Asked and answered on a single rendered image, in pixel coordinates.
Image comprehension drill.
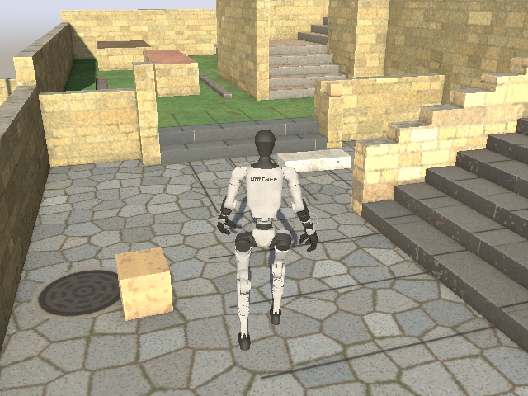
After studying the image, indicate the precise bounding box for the left robot upper arm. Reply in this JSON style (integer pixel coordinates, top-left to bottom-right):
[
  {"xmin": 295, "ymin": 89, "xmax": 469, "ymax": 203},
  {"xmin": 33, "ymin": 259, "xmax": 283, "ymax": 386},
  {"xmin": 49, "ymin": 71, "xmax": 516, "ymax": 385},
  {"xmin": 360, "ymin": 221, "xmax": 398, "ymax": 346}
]
[{"xmin": 224, "ymin": 165, "xmax": 248, "ymax": 210}]

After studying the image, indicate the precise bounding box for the robot head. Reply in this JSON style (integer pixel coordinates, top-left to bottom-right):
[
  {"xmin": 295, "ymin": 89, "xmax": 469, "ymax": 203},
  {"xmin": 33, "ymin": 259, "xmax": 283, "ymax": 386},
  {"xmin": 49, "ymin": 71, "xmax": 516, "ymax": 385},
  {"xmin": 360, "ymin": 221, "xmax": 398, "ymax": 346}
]
[{"xmin": 251, "ymin": 130, "xmax": 279, "ymax": 169}]

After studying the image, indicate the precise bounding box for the robot right foot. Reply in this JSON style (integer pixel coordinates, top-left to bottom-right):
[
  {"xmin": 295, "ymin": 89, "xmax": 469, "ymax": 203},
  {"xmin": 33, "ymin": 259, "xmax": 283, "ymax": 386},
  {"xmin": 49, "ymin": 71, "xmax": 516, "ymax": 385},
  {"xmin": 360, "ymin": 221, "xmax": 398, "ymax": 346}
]
[{"xmin": 270, "ymin": 305, "xmax": 281, "ymax": 325}]

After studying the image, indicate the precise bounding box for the left robot hand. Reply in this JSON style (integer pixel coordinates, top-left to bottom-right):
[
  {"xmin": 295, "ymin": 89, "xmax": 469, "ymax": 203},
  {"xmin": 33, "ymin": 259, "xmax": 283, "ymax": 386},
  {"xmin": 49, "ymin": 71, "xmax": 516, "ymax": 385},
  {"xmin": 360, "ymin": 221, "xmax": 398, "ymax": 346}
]
[{"xmin": 217, "ymin": 220, "xmax": 237, "ymax": 235}]

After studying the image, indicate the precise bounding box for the robot right forearm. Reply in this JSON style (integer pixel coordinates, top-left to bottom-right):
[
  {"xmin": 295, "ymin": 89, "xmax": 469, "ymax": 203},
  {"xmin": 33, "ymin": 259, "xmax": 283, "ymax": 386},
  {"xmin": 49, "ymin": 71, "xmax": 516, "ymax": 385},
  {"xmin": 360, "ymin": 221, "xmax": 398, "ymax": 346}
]
[{"xmin": 297, "ymin": 199, "xmax": 315, "ymax": 235}]

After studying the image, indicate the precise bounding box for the robot left forearm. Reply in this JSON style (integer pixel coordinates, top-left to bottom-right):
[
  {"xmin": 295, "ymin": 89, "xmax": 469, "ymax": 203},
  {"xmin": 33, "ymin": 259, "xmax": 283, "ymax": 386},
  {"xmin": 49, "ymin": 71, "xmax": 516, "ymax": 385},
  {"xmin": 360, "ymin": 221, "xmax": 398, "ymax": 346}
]
[{"xmin": 218, "ymin": 196, "xmax": 232, "ymax": 224}]

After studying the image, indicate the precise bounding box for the right robot upper arm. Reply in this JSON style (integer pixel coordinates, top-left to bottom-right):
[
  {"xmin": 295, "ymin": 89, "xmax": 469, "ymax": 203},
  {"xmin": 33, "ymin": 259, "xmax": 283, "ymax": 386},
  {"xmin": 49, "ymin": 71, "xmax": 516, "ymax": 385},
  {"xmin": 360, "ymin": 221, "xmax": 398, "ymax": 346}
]
[{"xmin": 282, "ymin": 166, "xmax": 305, "ymax": 212}]

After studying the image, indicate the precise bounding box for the right robot hand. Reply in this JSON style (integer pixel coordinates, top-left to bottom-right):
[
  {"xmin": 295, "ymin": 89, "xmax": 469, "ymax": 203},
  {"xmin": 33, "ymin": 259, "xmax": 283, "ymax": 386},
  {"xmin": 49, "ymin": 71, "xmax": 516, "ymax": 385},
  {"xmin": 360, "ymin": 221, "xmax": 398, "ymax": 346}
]
[{"xmin": 299, "ymin": 231, "xmax": 318, "ymax": 252}]

